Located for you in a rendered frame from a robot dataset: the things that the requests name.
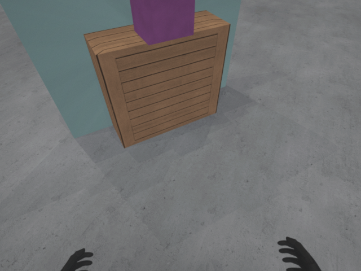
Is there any pedestal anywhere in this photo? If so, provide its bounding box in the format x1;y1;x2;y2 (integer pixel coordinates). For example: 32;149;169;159
83;10;231;148

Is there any left robot hand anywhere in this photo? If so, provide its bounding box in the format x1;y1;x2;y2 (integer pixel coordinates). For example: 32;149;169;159
61;248;93;271

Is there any right robot hand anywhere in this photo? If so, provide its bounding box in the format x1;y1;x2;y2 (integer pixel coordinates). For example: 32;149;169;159
278;237;321;271

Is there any carton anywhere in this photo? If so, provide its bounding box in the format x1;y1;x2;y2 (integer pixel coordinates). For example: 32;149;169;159
130;0;195;45

